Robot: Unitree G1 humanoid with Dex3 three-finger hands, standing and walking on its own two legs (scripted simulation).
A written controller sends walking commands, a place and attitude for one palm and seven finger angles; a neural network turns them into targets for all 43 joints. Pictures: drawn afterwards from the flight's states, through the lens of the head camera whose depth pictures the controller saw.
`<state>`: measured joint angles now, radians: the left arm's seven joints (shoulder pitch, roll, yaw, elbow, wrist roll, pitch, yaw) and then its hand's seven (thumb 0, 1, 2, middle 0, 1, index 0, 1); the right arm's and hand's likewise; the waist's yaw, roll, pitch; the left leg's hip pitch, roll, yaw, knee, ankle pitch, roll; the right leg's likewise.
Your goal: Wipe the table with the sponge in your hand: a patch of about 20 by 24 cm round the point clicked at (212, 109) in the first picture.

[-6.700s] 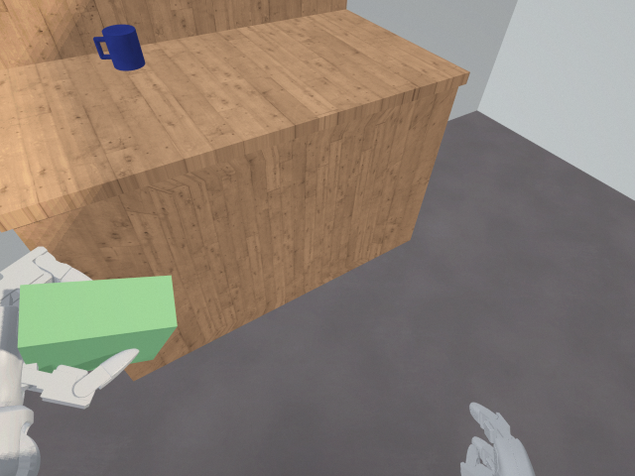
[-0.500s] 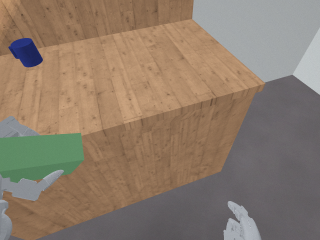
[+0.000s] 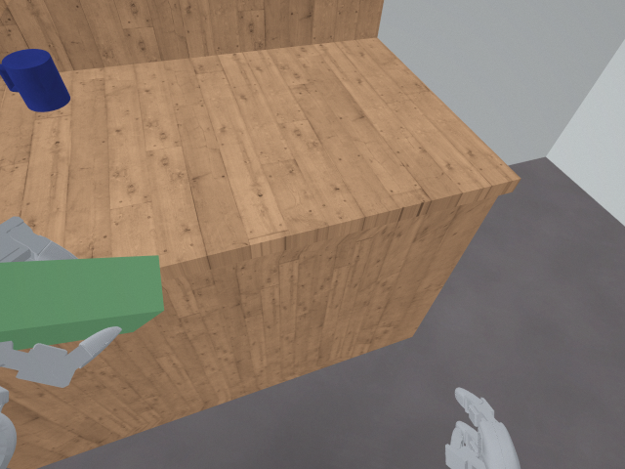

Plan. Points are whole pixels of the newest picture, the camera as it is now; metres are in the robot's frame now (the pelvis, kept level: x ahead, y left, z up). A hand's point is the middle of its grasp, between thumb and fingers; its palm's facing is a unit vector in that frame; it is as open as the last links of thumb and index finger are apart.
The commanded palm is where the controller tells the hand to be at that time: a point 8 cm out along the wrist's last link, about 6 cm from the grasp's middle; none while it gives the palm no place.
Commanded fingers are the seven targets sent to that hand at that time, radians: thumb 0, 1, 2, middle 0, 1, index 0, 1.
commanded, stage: come to a stop and stand still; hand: left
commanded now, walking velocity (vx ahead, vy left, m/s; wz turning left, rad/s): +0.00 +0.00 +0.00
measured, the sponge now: (100, 303) +0.23 +0.22 +0.16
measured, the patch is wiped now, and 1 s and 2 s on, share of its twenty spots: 0.00 0.00 0.00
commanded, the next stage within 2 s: look again from close up in 0.94 s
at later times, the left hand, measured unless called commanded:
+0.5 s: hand (72, 366) +0.17 +0.22 +0.16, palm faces +0.40 -0.84 -0.36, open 9.2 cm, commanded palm +0.12 +0.25 +0.18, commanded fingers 0.00 0.10 1.30 -1.20 -1.60 -1.20 -1.60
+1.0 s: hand (51, 375) +0.16 +0.23 +0.16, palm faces +0.40 -0.84 -0.37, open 9.2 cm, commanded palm +0.11 +0.27 +0.18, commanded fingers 0.00 0.10 1.30 -1.20 -1.60 -1.20 -1.60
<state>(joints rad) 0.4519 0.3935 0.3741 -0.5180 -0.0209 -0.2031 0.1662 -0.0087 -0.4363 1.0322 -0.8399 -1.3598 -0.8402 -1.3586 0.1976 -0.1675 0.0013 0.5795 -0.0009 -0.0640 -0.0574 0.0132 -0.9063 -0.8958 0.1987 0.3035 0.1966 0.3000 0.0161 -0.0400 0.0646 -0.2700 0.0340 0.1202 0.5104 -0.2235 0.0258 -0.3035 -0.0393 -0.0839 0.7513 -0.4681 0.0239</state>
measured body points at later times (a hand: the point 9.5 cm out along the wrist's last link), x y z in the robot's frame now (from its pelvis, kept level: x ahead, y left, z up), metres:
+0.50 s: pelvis -0.05 -0.02 +0.00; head -0.04 -0.01 +0.45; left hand +0.14 +0.26 +0.18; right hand +0.10 -0.28 -0.08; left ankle -0.01 +0.10 -0.74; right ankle -0.02 -0.12 -0.74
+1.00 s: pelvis -0.06 -0.01 +0.00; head -0.05 +0.00 +0.45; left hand +0.13 +0.27 +0.18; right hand +0.10 -0.23 -0.09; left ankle -0.01 +0.10 -0.74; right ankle -0.02 -0.12 -0.74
